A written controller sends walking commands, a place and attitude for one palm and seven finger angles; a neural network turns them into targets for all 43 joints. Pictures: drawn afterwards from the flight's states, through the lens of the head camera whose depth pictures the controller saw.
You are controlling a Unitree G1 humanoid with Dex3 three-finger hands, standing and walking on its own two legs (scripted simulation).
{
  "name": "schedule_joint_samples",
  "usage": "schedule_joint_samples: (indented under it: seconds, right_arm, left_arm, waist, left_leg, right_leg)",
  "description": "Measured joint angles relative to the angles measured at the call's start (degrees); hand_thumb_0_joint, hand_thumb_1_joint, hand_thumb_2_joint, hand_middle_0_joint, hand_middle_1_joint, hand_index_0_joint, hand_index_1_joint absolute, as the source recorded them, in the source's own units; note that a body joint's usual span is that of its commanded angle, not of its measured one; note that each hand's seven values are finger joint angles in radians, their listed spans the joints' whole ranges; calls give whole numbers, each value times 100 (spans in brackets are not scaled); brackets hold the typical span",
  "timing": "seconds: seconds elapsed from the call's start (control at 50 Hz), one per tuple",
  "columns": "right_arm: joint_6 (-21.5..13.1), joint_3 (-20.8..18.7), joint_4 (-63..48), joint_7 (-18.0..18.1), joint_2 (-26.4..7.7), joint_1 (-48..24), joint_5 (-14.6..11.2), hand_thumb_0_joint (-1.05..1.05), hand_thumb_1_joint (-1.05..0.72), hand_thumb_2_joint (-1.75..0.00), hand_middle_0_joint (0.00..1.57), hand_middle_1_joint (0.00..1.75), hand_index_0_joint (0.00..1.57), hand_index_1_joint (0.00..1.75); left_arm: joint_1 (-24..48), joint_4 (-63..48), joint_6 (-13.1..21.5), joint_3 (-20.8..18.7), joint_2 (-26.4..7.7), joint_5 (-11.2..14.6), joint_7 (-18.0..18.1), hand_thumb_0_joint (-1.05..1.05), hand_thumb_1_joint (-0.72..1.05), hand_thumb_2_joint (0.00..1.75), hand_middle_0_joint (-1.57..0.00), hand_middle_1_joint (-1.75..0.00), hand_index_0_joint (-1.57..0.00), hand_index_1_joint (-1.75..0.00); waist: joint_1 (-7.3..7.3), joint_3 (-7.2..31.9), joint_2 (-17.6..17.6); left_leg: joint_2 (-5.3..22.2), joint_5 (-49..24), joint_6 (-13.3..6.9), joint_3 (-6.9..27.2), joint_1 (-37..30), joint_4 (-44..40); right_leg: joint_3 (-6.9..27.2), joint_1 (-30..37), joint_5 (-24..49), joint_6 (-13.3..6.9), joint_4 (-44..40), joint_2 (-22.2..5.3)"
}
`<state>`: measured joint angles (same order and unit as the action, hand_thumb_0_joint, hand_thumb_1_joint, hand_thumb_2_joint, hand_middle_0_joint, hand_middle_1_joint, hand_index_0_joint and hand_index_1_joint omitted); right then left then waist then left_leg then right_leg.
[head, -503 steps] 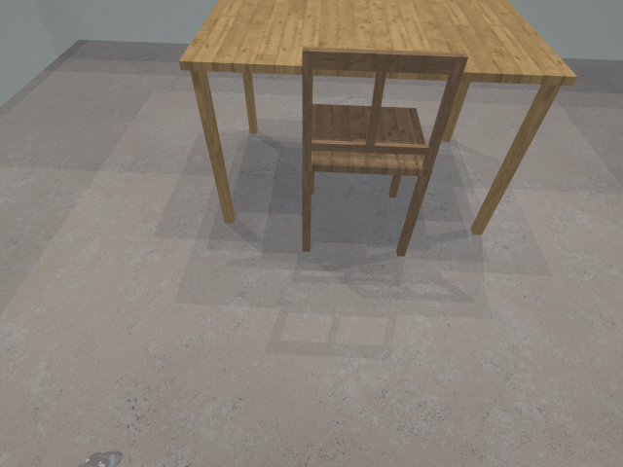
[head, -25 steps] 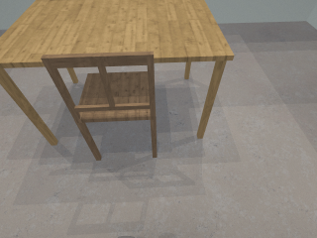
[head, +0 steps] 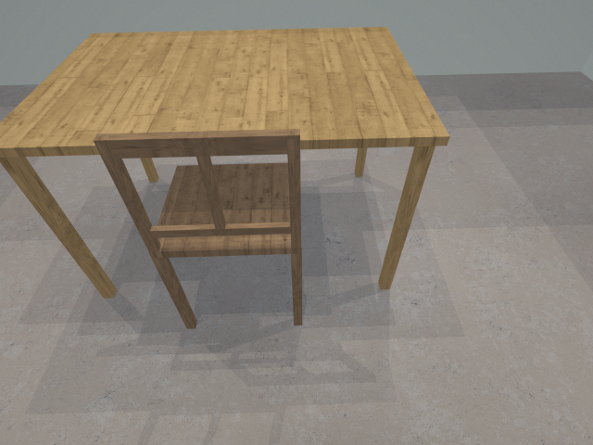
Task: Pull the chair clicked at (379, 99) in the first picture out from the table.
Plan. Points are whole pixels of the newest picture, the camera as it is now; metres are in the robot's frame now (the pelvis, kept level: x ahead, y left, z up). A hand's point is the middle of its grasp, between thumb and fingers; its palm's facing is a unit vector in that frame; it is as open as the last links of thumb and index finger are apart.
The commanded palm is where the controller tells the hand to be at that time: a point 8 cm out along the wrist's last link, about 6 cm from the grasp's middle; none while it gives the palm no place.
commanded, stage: take the last steps up to it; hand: left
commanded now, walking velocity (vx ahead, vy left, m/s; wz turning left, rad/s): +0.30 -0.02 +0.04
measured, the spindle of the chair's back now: (212, 193) +0.69 +0.24 -0.11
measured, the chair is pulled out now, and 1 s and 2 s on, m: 0.00 0.00 0.00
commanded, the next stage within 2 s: come to a stop and stand still in 0.52 s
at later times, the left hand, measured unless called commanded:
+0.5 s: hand out of the picture +0.06 +0.13 -0.17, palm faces +0.17 -0.98 -0.13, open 7.3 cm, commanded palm none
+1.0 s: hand (211, 363) +0.30 +0.17 -0.17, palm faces +0.04 -0.97 -0.25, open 7.3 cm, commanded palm none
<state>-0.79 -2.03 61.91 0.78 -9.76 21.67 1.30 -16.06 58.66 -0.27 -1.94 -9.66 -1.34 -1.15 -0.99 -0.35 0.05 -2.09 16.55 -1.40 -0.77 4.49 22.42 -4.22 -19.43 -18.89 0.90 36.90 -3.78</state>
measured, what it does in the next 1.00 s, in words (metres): walks ahead: right foot, then left foot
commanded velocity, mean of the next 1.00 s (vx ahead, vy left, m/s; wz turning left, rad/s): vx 0.05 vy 0.00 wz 0.02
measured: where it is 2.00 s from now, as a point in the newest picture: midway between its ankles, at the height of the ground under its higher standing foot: outside the picture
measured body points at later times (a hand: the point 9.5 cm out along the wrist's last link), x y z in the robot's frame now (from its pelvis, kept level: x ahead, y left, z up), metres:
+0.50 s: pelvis +0.15 +0.00 +0.00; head +0.17 +0.00 +0.45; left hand +0.05 +0.18 -0.16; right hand +0.25 -0.22 -0.15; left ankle +0.23 +0.12 -0.72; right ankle +0.05 -0.10 -0.74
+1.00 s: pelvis +0.24 -0.02 -0.01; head +0.26 -0.04 +0.44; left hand +0.29 +0.22 -0.15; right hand +0.28 -0.24 -0.17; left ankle +0.22 +0.11 -0.73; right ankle +0.28 -0.12 -0.74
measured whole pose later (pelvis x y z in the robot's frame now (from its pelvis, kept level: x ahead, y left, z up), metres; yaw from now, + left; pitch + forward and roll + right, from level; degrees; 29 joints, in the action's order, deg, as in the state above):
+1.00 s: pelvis +0.24 -0.02 -0.01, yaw +1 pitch -1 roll +2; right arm 2.3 -3.1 60.8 1.8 -9.7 12.0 0.3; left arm -11.1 59.4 0.0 -1.3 -9.4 -1.1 1.7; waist -0.5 -3.3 -1.2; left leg 0.6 24.2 0.8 -3.9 14.9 38.1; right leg -2.8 -17.9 -15.3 -1.8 34.1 -1.9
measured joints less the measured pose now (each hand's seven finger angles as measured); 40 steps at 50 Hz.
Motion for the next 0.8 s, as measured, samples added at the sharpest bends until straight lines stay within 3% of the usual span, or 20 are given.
schedule_joint_samples:
  seconds: [0.04,0.1,0.14,0.2,0.28,0.36,0.52,0.54,0.6,0.66,0.72,0.8]
  right_arm:
    - [7,-6,105,7,-8,146,-27,1,-92,-90,20,30,20,30]
    - [118,-30,276,-50,-35,188,-37,1,-92,-90,20,30,20,30]
    - [149,-74,299,-98,-52,127,-19,1,-92,-90,20,30,20,30]
    - [121,-139,173,-127,-79,-40,10,1,-91,-90,19,30,20,30]
    - [72,-167,-13,-144,-65,-332,15,1,-92,-90,19,30,20,30]
    - [65,-170,-115,-163,-28,-682,6,1,-92,-90,19,30,20,30]
    - [-92,-47,-295,-168,84,-1308,-7,1,-92,-90,19,30,20,30]
    - [-162,-14,-347,-154,88,-1343,9,1,-92,-90,19,30,20,30]
    - [-286,48,-434,-68,216,-1423,-1,1,-92,-90,19,30,20,30]
    - [-314,4,-420,50,292,-1291,-77,0,-93,-90,20,30,20,30]
    - [-294,-15,-353,144,192,-1188,-81,-2,-96,-90,20,30,20,30]
    - [-113,55,-161,160,106,-1090,-62,-2,-96,-90,20,30,20,30]
  left_arm:
    - [60,-31,138,-19,17,-13,13,1,92,90,-20,-30,-20,-30]
    - [61,-62,328,-16,110,25,63,1,92,90,-20,-30,-20,-30]
    - [-81,-27,368,-22,154,43,125,1,92,90,-20,-30,-20,-30]
    - [-326,126,372,-1,229,45,183,0,92,90,-20,-30,-20,-30]
    - [-593,347,416,59,363,43,192,1,92,90,-20,-30,-20,-30]
    - [-777,510,463,103,493,26,189,1,91,90,-20,-30,-20,-30]
    - [-998,720,401,82,488,18,221,1,91,90,-20,-30,-21,-30]
    - [-1056,731,386,77,481,35,224,1,91,90,-20,-30,-21,-30]
    - [-886,778,242,52,345,82,233,1,91,90,-20,-30,-21,-30]
    - [-600,713,163,-11,209,68,223,1,91,90,-20,-30,-20,-30]
    - [-270,523,113,-35,97,66,266,1,91,90,-20,-30,-20,-30]
    - [122,290,45,3,13,64,324,1,91,90,-20,-30,-20,-30]
  waist:
    - [-9,-36,-81]
    - [56,-75,-242]
    - [97,-15,-235]
    - [57,69,-223]
    - [43,94,-206]
    - [146,39,-193]
    - [428,-162,-24]
    - [438,-171,-31]
    - [392,-300,179]
    - [336,-274,225]
    - [289,-204,253]
    - [244,-164,226]
  left_leg:
    - [82,397,13,23,164,577]
    - [186,987,-155,79,939,2572]
    - [252,651,-174,0,1486,3528]
    - [435,44,-91,-93,2111,3961]
    - [645,-441,45,-96,2606,3722]
    - [753,-583,108,-147,2749,3070]
    - [461,-561,-67,-462,1897,1214]
    - [436,-778,-110,-480,1654,926]
    - [298,-309,-142,-610,1571,1226]
    - [215,-274,-144,-674,1236,910]
    - [119,-423,-173,-676,923,433]
    - [97,-428,-118,-600,698,222]
  right_leg:
    - [-74,263,418,-119,-483,105]
    - [-249,426,346,-395,-416,252]
    - [-264,671,357,-451,-741,304]
    - [-280,1041,530,-457,-1325,362]
    - [-301,1430,614,-470,-1853,429]
    - [-305,1705,512,-429,-2052,460]
    - [-292,1975,-274,-164,-1501,311]
    - [-260,1848,-502,-146,-1075,294]
    - [53,873,-1081,-260,1266,152]
    - [164,-14,-858,-254,2588,102]
    - [201,-442,-415,-101,2227,-15]
    - [241,-394,-139,37,1059,-53]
